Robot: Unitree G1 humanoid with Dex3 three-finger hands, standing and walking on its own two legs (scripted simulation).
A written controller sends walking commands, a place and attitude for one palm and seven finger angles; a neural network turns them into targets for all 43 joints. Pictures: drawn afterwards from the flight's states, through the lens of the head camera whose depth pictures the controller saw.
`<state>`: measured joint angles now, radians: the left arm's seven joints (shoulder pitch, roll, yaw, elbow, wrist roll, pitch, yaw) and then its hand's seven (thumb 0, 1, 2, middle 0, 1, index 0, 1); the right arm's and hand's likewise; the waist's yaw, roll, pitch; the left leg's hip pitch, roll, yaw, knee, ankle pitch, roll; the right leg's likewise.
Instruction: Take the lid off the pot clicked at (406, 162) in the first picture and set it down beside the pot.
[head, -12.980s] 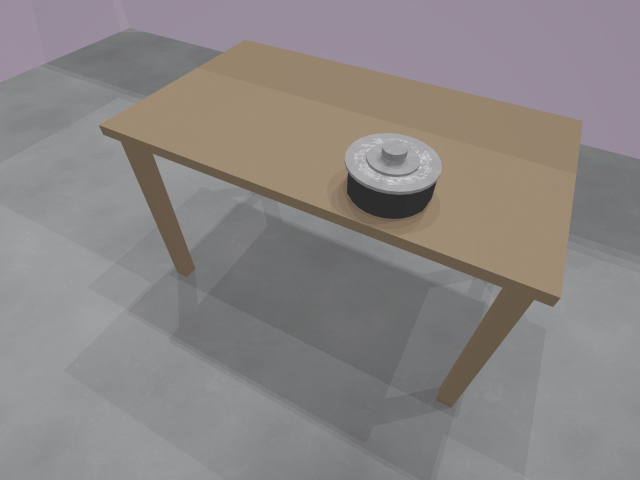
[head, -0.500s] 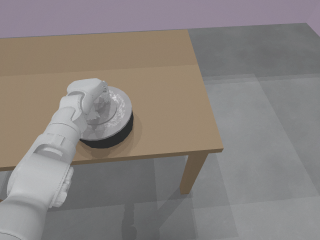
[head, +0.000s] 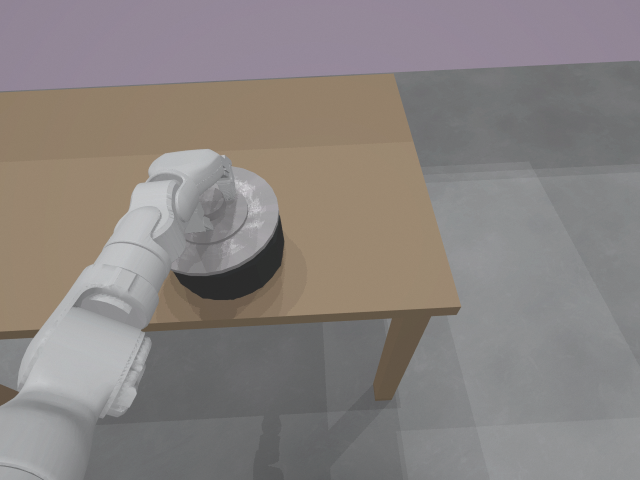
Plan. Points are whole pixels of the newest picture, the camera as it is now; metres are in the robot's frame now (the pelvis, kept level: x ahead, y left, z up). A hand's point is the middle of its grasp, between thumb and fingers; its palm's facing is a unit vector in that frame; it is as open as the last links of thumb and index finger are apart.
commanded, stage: lift the lid straight up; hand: left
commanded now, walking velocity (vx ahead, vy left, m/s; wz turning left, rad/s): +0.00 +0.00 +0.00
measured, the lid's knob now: (206, 204) +0.49 +0.15 +0.05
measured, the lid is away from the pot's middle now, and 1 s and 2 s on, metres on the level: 0.01 0.00 0.07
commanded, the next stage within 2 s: move the lid sideways beside the pot in 1.42 s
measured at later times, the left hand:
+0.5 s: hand (189, 185) +0.47 +0.16 +0.11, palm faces -0.35 -0.06 -0.94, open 8.2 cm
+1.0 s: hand (183, 159) +0.47 +0.15 +0.15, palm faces -0.30 -0.06 -0.95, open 8.2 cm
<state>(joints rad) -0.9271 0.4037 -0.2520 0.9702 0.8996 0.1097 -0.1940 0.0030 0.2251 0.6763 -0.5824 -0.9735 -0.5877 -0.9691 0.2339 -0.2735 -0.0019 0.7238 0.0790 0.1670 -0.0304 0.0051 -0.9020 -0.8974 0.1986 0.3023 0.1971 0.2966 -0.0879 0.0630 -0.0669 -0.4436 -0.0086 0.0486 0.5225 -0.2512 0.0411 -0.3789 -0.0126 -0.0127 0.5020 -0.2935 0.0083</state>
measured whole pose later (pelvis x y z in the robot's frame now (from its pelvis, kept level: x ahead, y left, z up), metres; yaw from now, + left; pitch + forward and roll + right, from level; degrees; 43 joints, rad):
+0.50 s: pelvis +0.00 +0.00 +0.00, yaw +0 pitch +9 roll +0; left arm -0.99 0.44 -0.25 0.94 0.89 0.14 -0.27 0.00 0.22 0.68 -0.58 -0.97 -0.59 -0.97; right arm 0.24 -0.28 0.01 0.71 0.08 0.16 -0.04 0.01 -0.90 -0.90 0.20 0.30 0.20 0.30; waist -0.09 0.06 -0.05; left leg -0.40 -0.01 0.05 0.49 -0.23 0.04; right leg -0.34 -0.02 -0.01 0.47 -0.28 0.01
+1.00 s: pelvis -0.01 +0.00 +0.00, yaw +1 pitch +7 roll +0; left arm -1.09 0.41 -0.28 0.93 0.88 0.19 -0.32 0.00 0.22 0.68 -0.58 -0.98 -0.59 -0.97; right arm 0.19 -0.28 0.02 0.72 0.08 0.17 -0.01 0.01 -0.90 -0.90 0.20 0.30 0.20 0.30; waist -0.07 0.07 -0.05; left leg -0.38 -0.03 0.04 0.46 -0.22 0.05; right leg -0.32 -0.03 -0.02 0.46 -0.27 0.02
